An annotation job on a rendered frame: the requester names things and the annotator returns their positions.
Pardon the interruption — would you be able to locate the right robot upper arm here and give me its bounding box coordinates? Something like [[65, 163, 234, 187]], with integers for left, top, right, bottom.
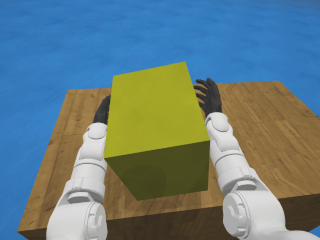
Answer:
[[223, 190, 320, 240]]

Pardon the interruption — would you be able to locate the robot right forearm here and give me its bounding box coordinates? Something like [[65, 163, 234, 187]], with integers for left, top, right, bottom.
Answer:
[[204, 112, 286, 224]]

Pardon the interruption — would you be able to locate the robot left forearm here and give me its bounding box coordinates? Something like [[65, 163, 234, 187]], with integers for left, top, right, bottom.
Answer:
[[46, 122, 108, 240]]

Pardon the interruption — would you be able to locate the left robot hand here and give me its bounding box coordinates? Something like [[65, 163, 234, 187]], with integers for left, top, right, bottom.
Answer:
[[93, 95, 111, 125]]

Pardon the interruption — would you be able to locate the carton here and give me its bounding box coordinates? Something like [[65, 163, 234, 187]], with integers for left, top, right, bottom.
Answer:
[[103, 61, 210, 201]]

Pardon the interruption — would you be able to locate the pedestal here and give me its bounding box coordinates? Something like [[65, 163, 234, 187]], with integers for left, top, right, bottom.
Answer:
[[17, 81, 320, 240]]

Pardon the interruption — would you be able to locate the left robot upper arm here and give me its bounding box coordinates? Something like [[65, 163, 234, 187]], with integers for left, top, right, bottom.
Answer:
[[47, 201, 108, 240]]

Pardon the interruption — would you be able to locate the right robot hand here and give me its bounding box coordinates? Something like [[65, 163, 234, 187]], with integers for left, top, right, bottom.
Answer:
[[193, 78, 223, 118]]

